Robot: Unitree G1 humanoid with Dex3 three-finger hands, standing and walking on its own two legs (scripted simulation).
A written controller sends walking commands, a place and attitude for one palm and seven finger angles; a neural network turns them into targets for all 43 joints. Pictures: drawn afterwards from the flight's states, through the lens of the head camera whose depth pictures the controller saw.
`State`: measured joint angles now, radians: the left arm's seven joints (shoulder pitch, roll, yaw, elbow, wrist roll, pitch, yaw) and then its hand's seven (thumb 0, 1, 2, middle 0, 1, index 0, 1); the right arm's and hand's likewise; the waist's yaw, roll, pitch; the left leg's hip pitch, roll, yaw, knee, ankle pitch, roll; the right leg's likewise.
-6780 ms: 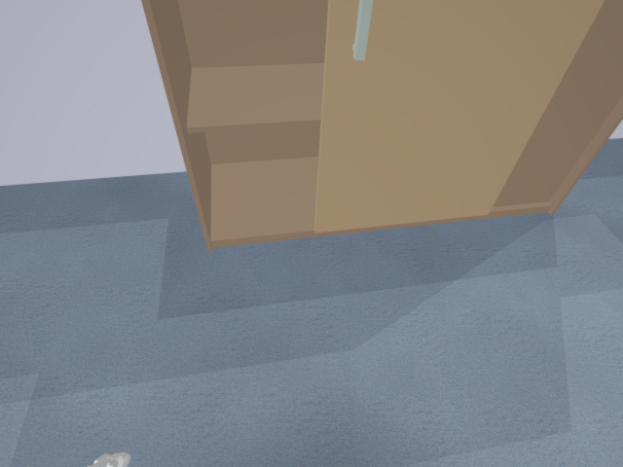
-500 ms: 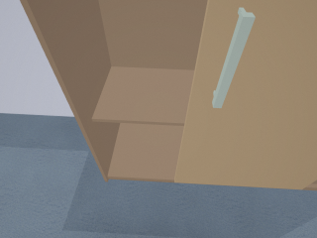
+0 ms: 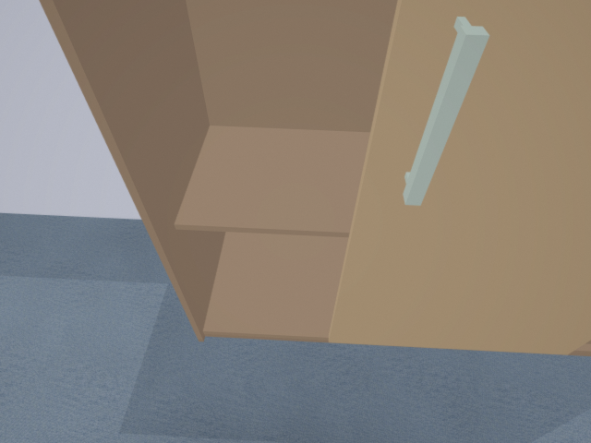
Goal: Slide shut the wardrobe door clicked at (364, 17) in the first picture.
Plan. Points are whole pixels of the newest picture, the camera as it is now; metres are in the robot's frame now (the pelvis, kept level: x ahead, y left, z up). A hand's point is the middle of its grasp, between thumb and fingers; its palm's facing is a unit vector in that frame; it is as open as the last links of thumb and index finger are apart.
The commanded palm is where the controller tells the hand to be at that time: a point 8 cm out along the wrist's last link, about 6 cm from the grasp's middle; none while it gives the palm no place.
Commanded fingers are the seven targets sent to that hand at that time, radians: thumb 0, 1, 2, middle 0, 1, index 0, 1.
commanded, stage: raise the hand with hooked fingers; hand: right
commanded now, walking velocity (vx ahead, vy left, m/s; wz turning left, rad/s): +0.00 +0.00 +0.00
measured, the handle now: (433, 123) +0.52 -0.17 +0.18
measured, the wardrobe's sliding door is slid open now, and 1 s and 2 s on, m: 0.44 0.44 0.44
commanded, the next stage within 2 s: none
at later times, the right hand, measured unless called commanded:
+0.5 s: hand out of the picture +0.12 -0.20 -0.01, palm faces +0.13 +0.99 -0.04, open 9.2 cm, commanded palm +0.12 -0.25 +0.01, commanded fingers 0.00 -0.27 -0.63 0.25 0.70 0.25 0.70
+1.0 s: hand (545, 397) +0.18 -0.25 +0.07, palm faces +0.03 +1.00 -0.07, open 12.2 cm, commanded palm +0.15 -0.30 +0.09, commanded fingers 0.00 0.31 -0.38 0.29 1.08 0.29 1.08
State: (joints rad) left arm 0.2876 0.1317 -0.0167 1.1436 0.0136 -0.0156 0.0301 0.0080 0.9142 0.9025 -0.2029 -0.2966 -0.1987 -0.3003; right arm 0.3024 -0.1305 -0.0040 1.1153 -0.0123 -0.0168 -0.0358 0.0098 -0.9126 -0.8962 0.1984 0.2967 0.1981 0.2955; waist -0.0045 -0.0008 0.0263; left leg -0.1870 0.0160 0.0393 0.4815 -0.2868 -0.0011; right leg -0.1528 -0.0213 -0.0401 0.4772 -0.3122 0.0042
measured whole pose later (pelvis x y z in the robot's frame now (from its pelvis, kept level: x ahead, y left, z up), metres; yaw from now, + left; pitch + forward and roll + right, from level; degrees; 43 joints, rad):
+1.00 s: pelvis -0.05 -0.01 -0.02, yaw -2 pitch +2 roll +2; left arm 0.32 0.28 -0.03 0.61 -0.05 -0.30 0.07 0.02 0.90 0.90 -0.21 -0.30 -0.20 -0.30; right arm 0.25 -0.33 -0.31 -0.02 0.34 -0.16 0.36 0.01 0.09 -0.47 0.27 0.93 0.27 0.93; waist -0.01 -0.03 -0.05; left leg -0.42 0.03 0.07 0.71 -0.33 -0.01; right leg -0.43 -0.02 0.00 0.77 -0.38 -0.02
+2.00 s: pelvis -0.02 +0.01 +0.00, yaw -2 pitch -2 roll +1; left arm 0.24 0.28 -0.06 0.61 -0.08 -0.26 0.10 0.01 0.90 0.90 -0.20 -0.30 -0.20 -0.30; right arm -0.09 -0.45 -0.49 0.15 0.35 0.10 0.48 -0.01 0.50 -0.30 0.30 1.20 0.30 1.20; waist -0.04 -0.07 -0.03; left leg -0.20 0.00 0.08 0.49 -0.26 0.02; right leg -0.19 -0.03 0.00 0.51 -0.29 0.02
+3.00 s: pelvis -0.02 +0.00 +0.00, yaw -1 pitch +1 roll +1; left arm 0.27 0.28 -0.06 0.65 -0.07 -0.20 0.10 0.01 0.90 0.90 -0.21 -0.30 -0.20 -0.30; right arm -0.45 -0.46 -0.39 0.51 0.25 0.05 0.40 -0.01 0.50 -0.30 0.30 1.20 0.30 1.20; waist 0.00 -0.04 -0.03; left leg -0.25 0.02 0.06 0.47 -0.24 0.00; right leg -0.24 -0.02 -0.01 0.51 -0.29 0.00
